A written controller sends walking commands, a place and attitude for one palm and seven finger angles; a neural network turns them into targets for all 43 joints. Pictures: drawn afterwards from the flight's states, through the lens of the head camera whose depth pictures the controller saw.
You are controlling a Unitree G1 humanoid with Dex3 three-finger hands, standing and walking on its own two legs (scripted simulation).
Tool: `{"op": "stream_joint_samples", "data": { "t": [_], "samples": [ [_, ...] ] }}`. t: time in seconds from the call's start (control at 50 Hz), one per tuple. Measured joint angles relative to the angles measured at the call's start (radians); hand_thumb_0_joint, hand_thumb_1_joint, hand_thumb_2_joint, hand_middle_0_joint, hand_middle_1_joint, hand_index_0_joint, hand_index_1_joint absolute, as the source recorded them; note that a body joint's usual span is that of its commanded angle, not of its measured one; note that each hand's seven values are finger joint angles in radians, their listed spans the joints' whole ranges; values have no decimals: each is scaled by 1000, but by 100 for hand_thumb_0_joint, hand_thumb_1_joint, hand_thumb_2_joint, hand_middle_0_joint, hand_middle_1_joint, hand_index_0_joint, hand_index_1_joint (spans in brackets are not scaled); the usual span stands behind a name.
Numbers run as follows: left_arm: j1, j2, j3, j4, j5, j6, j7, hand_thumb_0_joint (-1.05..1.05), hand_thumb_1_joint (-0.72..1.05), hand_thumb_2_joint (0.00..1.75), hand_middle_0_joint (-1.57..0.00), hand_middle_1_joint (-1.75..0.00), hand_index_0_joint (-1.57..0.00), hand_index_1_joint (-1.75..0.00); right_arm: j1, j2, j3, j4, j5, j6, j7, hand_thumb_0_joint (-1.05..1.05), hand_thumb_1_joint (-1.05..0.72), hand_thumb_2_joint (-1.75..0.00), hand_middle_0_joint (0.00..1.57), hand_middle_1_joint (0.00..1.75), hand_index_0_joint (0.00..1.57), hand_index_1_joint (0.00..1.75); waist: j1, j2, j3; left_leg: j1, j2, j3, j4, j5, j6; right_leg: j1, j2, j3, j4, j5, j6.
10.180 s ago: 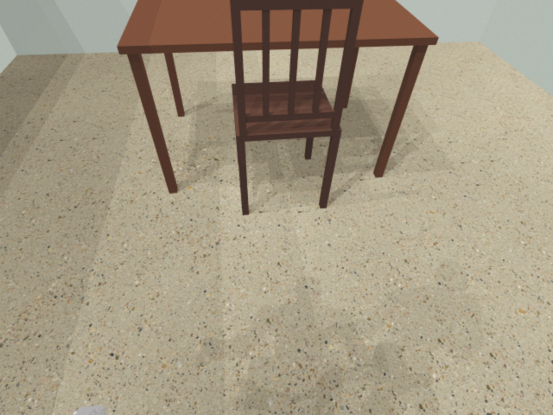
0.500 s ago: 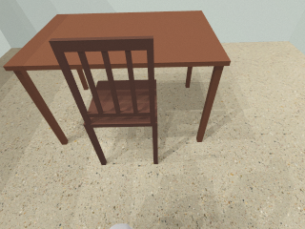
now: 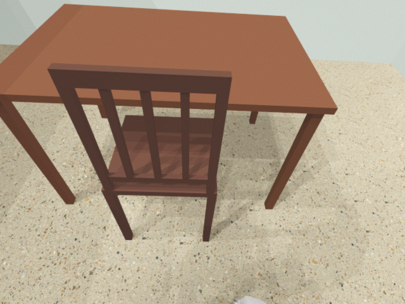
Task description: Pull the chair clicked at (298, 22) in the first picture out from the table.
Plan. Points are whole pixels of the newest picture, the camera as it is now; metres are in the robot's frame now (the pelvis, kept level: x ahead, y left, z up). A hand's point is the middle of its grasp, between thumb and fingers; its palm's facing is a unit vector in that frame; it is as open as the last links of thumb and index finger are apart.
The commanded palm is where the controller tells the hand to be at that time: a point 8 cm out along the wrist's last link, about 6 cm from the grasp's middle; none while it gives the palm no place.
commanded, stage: take the last steps up to it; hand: left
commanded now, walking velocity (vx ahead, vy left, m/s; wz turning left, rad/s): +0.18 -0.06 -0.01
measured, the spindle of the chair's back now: (152, 140) +0.54 +0.19 -0.04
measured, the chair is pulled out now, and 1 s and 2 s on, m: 0.00 0.00 0.00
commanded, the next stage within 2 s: come to a stop and stand still in 0.06 s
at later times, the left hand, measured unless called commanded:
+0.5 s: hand (138, 287) +0.18 +0.16 -0.16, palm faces +0.04 -0.96 -0.27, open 7.3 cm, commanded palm none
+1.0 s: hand out of the picture +0.05 +0.19 -0.18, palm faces +0.02 -0.98 -0.19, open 7.4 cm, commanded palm none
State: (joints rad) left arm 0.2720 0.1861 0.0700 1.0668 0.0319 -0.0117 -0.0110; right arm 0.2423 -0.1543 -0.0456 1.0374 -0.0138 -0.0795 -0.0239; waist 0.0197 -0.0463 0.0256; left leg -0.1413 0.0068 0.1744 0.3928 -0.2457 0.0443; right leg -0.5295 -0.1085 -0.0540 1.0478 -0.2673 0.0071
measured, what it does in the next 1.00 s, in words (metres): steps on the spot: right foot, then left foot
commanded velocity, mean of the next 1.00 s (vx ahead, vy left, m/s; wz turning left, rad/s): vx -0.06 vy -0.02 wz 0.00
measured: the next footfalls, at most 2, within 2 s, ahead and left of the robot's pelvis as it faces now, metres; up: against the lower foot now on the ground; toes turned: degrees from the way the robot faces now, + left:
right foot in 0.20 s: +0.21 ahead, -0.14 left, +0.00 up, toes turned -6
left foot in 0.64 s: +0.12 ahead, +0.12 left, +0.00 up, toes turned +1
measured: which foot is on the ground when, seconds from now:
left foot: down 0.00-0.22, up 0.24-0.62, down 0.64-1.00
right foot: up 0.00-0.18, down 0.20-0.66, up 0.68-1.00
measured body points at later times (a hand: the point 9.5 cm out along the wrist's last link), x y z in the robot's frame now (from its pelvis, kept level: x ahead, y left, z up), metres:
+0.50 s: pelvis +0.11 -0.03 +0.00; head +0.15 -0.06 +0.44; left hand +0.18 +0.21 -0.14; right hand +0.15 -0.27 -0.17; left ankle +0.08 +0.11 -0.67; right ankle +0.17 -0.13 -0.74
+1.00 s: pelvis +0.08 +0.00 +0.00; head +0.10 +0.01 +0.45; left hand +0.05 +0.24 -0.16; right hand +0.09 -0.22 -0.16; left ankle +0.09 +0.12 -0.74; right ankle +0.03 -0.11 -0.73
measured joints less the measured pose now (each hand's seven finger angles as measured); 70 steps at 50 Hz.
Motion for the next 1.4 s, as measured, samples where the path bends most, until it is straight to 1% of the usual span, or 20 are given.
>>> {"op": "stream_joint_samples", "data": {
  "t": [0.12,0.18,0.2,0.24,0.3,0.36,0.44,0.54,0.62,0.66,0.72,0.76,0.84,0.9,0.98,1.02,1.04,1.1,1.14,1.4],
  "samples": [
    [-106,14,-3,-60,-5,2,-4,1,91,90,-19,-30,-19,-30,73,3,10,42,-8,22,10,-1,-93,-90,20,30,20,30,-28,14,8,91,1,-9,-35,-49,-30,16,3,-11,-268,53,-3],
    [-129,11,-9,-73,-4,-5,-6,1,91,90,-20,-30,-19,-30,98,3,9,60,-12,35,12,-1,-92,-90,20,30,20,30,-47,35,21,108,23,-12,29,-120,-57,85,28,-33,-398,76,-14],
    [-129,13,-13,-77,-3,-15,-6,1,91,90,-20,-30,-19,-30,110,5,11,66,-10,38,13,0,-92,-90,20,30,20,30,-49,37,23,102,31,-15,77,-156,-65,123,36,-39,-452,129,-18],
    [-139,-1,-21,-71,-5,-39,4,0,91,90,-20,-30,-19,-30,104,-2,12,81,0,49,11,0,-92,-90,20,30,20,30,-49,65,40,31,55,-53,269,-235,-60,133,57,-53,-425,79,-42],
    [-143,-27,-44,-56,-10,-37,16,0,91,90,-20,-30,-20,-30,72,-12,11,81,14,76,-1,0,-91,-90,20,30,20,30,-53,85,60,-88,31,-131,516,-309,-62,162,70,-61,-433,36,-62],
    [-143,-49,-49,-47,-10,-11,32,0,91,90,-20,-30,-20,-30,34,-18,5,63,18,99,-5,0,-91,-90,20,30,19,30,-46,83,66,-177,12,-147,607,-300,-74,193,64,-57,-486,58,-59],
    [-145,-43,-34,-57,-6,11,45,0,93,90,-20,-30,-20,-30,-21,-29,-7,30,11,129,2,0,-91,-90,20,30,19,30,-26,78,68,-270,0,-156,657,-245,-97,205,50,-55,-532,84,-52],
    [-129,-16,-24,-65,5,33,48,0,92,90,-20,-30,-20,-30,-77,-40,-13,-12,8,133,11,0,-91,-90,19,29,19,30,-4,60,65,-273,4,-154,573,-205,-103,197,33,-43,-551,110,-33],
    [-100,14,-15,-62,8,44,47,0,91,90,-20,-30,-20,-30,-87,-34,-5,-33,11,111,13,0,-91,-90,19,29,19,30,7,36,43,-165,12,-138,324,-126,-91,175,27,-33,-526,113,-10],
    [-81,25,-14,-53,-2,53,46,0,91,90,-20,-30,-20,-30,-72,-29,1,-37,10,90,11,0,-91,-90,19,29,19,30,2,33,23,-97,16,-137,177,-77,-71,149,31,-29,-470,78,5],
    [-61,41,-8,-29,-6,74,44,1,91,90,-20,-30,-20,-30,-46,7,19,-25,-3,88,0,0,-92,-90,19,29,19,30,1,-3,11,-82,0,-133,159,-63,-35,126,65,45,-340,-91,14],
    [-40,42,-6,-14,-6,74,35,1,91,90,-20,-30,-20,-30,-27,14,25,-10,-6,89,-13,0,-93,-90,20,30,20,30,2,-9,-2,-62,-3,-136,109,-32,-27,118,94,75,-239,-104,18],
    [13,36,-8,12,-6,68,23,1,91,90,-20,-30,-20,-30,-6,18,34,16,-4,88,-17,0,-94,-90,20,30,20,30,8,-15,-20,-36,-4,-126,28,14,-21,143,113,80,-147,-94,35],
    [39,23,-15,34,-7,76,20,1,91,90,-20,-30,-20,-30,-1,19,31,24,-4,84,-22,0,-93,-90,20,30,20,30,1,-11,-16,-35,-3,-116,6,29,-21,190,106,66,-183,-127,40],
    [42,-1,-31,54,-11,78,20,1,91,90,-20,-30,-20,-30,6,14,24,38,-5,83,-22,0,-92,-90,20,30,20,30,-20,9,-1,-54,3,-113,14,34,-29,279,94,45,-352,-158,31],
    [49,-10,-44,39,-6,50,35,1,91,90,-20,-30,-20,-30,16,5,24,29,3,87,-11,0,-92,-90,20,30,20,30,-16,17,-2,-117,8,-105,94,6,-40,312,87,61,-501,-59,9],
    [49,-14,-49,33,-5,32,42,1,91,90,-20,-30,-20,-30,14,-1,24,23,2,91,-4,0,-91,-90,20,30,20,30,-13,22,6,-151,17,-99,151,-20,-46,311,92,71,-529,-61,-8],
    [41,-45,-67,23,-2,8,44,1,91,90,-20,-30,-20,-30,18,-21,24,13,0,94,10,0,-91,-90,20,30,20,30,-35,81,34,-178,44,-145,222,-55,-48,307,132,45,-499,-67,-19],
    [39,-48,-70,19,-5,1,46,1,91,90,-20,-30,-20,-30,33,-12,31,17,2,87,10,0,-91,-90,20,30,20,30,-43,70,31,-157,38,-148,210,-49,-55,318,127,44,-486,-75,-19],
    [5,-22,-71,-12,-15,1,40,1,92,90,-20,-30,-20,-30,69,8,55,48,0,78,8,1,-92,-90,20,30,20,30,-37,70,-11,-97,21,-148,127,-14,-64,354,112,42,-510,-73,-25]
  ]
}}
